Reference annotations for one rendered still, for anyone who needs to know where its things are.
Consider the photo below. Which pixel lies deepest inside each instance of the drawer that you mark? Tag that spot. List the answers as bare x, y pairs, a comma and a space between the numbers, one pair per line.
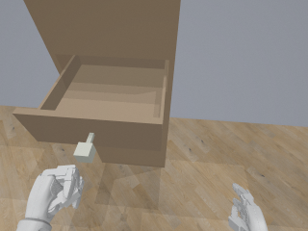
120, 100

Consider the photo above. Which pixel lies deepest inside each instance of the robot left forearm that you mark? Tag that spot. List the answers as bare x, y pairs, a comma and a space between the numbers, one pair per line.
33, 224

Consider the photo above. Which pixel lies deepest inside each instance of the right robot hand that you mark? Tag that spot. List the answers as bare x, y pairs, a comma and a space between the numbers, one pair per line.
252, 218

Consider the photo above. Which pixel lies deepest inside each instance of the cabinet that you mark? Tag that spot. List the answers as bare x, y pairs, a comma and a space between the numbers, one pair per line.
135, 29

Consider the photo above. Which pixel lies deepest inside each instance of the left robot hand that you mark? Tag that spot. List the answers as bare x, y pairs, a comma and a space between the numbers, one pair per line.
63, 182

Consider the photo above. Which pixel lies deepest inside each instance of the handle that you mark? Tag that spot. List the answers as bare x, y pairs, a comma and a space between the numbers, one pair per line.
85, 151

